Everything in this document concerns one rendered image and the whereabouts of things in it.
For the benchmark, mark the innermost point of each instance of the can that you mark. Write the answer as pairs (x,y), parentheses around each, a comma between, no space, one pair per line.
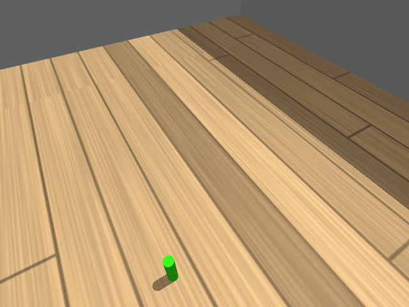
(170,268)

